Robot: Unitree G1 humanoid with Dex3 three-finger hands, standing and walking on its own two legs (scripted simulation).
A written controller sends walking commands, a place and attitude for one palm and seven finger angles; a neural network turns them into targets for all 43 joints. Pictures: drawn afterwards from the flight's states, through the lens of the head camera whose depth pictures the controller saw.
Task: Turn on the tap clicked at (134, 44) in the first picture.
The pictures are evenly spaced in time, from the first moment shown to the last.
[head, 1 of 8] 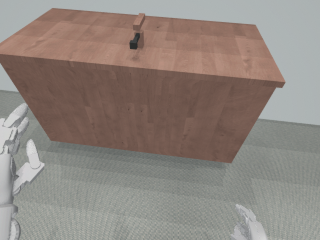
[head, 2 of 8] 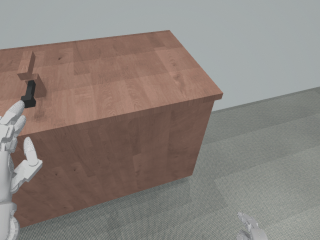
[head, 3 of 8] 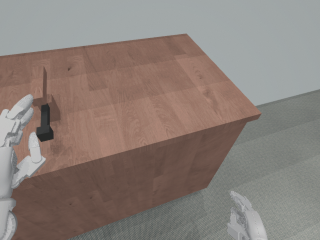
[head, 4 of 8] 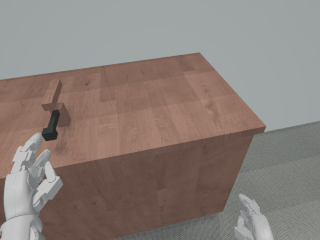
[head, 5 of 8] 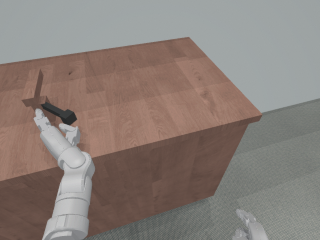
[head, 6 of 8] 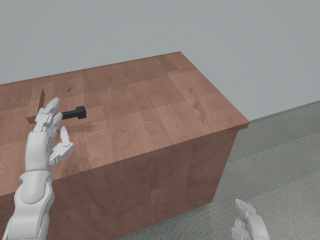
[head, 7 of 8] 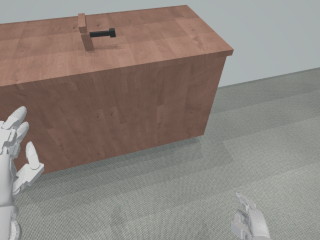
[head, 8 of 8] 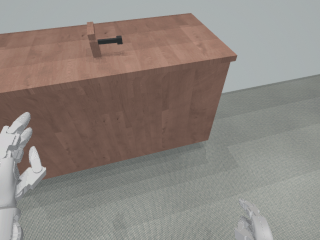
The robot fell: no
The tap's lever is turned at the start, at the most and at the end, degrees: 0 86 86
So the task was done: yes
